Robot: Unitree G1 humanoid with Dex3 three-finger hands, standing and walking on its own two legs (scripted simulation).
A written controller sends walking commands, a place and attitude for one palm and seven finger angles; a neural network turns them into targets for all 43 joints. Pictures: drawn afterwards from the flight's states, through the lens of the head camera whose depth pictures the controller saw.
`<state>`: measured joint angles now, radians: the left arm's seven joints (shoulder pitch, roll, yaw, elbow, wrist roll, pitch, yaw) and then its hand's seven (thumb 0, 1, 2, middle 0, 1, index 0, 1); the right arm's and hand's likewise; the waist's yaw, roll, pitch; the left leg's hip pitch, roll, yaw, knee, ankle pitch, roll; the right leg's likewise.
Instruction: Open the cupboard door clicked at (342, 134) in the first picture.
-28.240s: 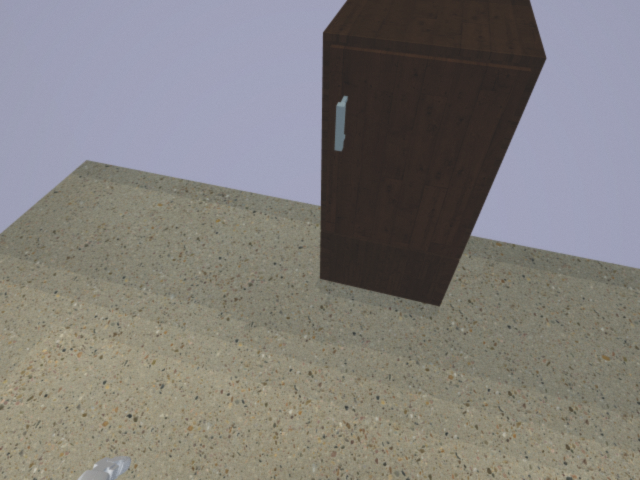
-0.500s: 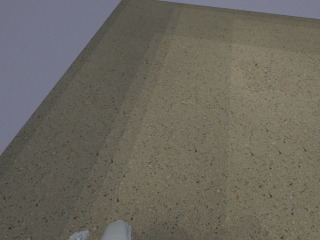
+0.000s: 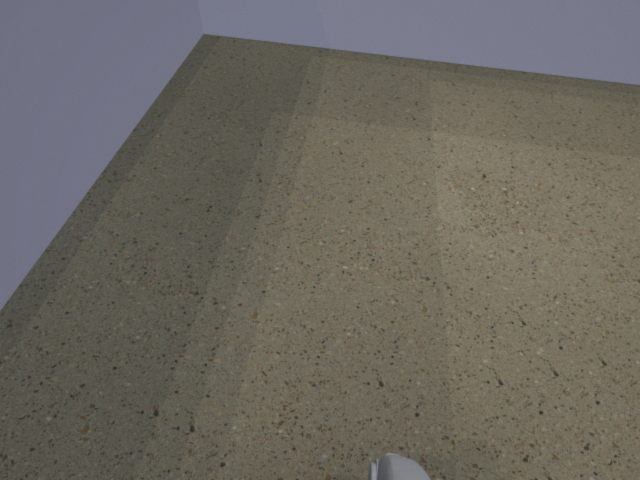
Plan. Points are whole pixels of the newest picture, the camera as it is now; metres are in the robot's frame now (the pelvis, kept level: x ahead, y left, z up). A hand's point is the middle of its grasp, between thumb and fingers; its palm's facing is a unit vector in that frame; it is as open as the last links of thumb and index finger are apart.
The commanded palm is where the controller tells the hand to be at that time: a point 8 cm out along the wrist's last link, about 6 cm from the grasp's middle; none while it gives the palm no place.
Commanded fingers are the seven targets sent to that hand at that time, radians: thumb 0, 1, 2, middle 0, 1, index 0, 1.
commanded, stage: walk to a spot facing it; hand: left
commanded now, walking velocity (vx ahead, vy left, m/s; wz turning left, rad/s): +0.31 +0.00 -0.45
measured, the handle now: out of the picture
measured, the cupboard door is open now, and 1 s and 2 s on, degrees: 43 43 43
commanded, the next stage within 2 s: turn to face it in 0.10 s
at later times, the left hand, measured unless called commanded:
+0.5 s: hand (264, 360) +0.31 +0.12 -0.17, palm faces +0.01 -0.99 -0.16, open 7.2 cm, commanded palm none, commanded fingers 0.00 0.90 0.90 -0.20 -0.30 -0.20 -0.30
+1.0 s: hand (250, 356) +0.32 +0.14 -0.16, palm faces +0.29 -0.91 -0.30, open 7.4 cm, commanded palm none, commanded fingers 0.00 0.90 0.90 -0.20 -0.30 -0.20 -0.30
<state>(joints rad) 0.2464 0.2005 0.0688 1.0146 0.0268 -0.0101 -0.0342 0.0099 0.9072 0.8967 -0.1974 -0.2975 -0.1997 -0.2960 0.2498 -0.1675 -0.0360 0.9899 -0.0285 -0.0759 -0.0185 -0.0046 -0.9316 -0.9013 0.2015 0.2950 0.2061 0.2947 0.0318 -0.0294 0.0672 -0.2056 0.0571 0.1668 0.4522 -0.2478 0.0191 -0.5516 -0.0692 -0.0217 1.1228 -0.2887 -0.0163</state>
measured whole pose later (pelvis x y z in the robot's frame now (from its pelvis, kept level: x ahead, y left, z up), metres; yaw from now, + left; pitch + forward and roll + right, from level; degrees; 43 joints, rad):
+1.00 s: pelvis +0.27 -0.10 -0.01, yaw +17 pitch +3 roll +0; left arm 0.14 0.24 0.06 0.88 0.02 0.02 0.01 0.01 0.90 0.90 -0.20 -0.30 -0.20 -0.30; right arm 0.19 -0.24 -0.08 0.93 -0.01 0.05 0.00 0.00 -0.91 -0.90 0.20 0.30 0.21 0.29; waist -0.01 0.03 0.06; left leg -0.47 -0.03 -0.09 0.66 -0.30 -0.02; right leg -0.30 -0.03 -0.01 0.56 -0.31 0.03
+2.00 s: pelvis +0.31 -0.12 -0.02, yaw +55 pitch +1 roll +1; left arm 0.22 0.23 0.05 0.89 0.01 0.03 0.01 0.01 0.90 0.90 -0.20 -0.30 -0.21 -0.30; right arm 0.11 -0.23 -0.07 0.89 -0.01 0.03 0.03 0.01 -0.91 -0.90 0.20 0.29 0.20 0.29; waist 0.00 -0.07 0.12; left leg -0.35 -0.01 0.08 0.63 -0.29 0.03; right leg -0.31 -0.17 -0.15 0.80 -0.47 0.07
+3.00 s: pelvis +0.35 -0.11 +0.00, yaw +88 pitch +1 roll -2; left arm 0.15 0.28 0.08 0.89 0.02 0.06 0.00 0.01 0.91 0.90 -0.20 -0.30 -0.20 -0.30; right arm 0.15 -0.21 -0.04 0.90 -0.02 0.02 0.00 0.00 -0.91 -0.90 0.20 0.30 0.21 0.29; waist 0.01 -0.03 0.10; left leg -0.30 -0.03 -0.04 0.50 -0.23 0.04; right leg -0.50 -0.08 0.01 1.07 -0.39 0.09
